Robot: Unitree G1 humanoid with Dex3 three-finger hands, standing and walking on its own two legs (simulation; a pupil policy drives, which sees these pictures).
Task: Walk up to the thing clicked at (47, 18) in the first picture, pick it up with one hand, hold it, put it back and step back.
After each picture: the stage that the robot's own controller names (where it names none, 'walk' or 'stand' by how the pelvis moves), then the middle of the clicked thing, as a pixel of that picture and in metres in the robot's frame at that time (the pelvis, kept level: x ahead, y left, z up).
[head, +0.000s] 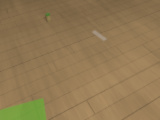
stand; (48, 17) +1.93 +0.53 -0.72
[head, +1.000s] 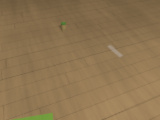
walk; (63, 26) +1.84 +0.24 -0.69
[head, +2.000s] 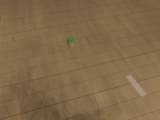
walk; (71, 43) +1.26 +0.13 -0.70
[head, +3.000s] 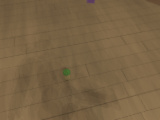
walk; (67, 75) +0.82 +0.17 -0.70
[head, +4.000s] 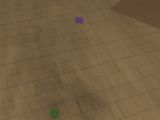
walk; (55, 115) +0.51 +0.19 -0.71
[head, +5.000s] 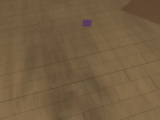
stand; out of the picture +0.35 +0.20 -0.70
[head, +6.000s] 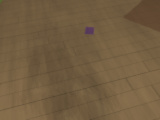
stand; out of the picture +0.32 +0.20 -0.72
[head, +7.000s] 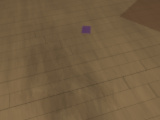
stand; out of the picture +0.31 +0.21 -0.72
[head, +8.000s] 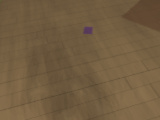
stand; out of the picture +0.32 +0.20 -0.73
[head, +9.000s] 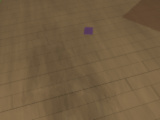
stand; out of the picture +0.31 +0.20 -0.73
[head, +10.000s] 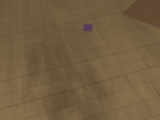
go down; out of the picture +0.32 +0.20 -0.72
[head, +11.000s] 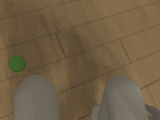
go down; (19, 66) +0.39 +0.26 -0.30
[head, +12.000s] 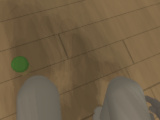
approach; (22, 66) +0.38 +0.27 -0.30
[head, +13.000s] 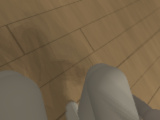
close in; out of the picture +0.36 +0.30 -0.21
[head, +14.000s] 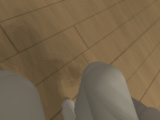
close; out of the picture +0.36 +0.31 -0.21
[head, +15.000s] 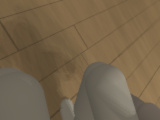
lift; out of the picture +0.34 +0.30 -0.22
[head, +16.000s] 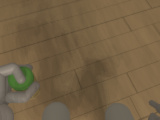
lift; (26, 84) +0.32 +0.20 -0.01
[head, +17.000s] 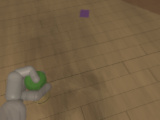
hold; (38, 88) +0.33 +0.18 +0.00
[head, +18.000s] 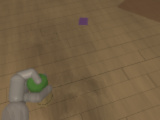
hold; (40, 90) +0.33 +0.17 +0.00
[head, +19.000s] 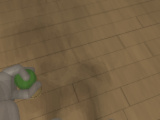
crouch; (29, 85) +0.35 +0.20 -0.06
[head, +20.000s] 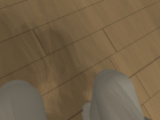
lower; out of the picture +0.40 +0.30 -0.15
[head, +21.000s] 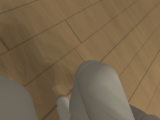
lower; out of the picture +0.37 +0.32 -0.21
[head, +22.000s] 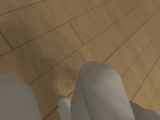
lower; out of the picture +0.37 +0.32 -0.22
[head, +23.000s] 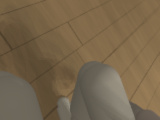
lower; out of the picture +0.36 +0.32 -0.22
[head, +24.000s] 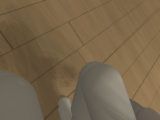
lower; out of the picture +0.36 +0.32 -0.21
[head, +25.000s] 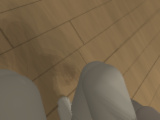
open; out of the picture +0.35 +0.31 -0.22
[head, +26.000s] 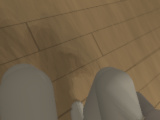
stand; out of the picture +0.36 +0.29 -0.24
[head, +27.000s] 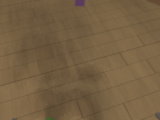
stand; out of the picture +0.33 +0.21 -0.60
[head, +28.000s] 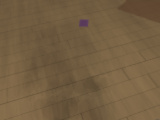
stand; out of the picture +0.34 +0.22 -0.66
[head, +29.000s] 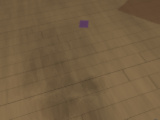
stand; out of the picture +0.33 +0.21 -0.67
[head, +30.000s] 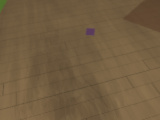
stand; out of the picture +0.36 +0.20 -0.72
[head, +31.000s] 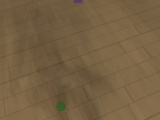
walk; (61, 108) +0.43 +0.20 -0.69
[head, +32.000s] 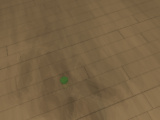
walk; (65, 82) +0.68 +0.24 -0.71
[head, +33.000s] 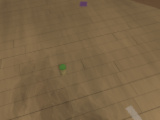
stand; (63, 70) +0.96 +0.23 -0.71
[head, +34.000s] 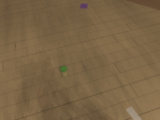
stand; (64, 72) +0.96 +0.23 -0.73
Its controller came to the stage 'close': yes
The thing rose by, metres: 0.70
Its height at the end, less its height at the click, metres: +0.00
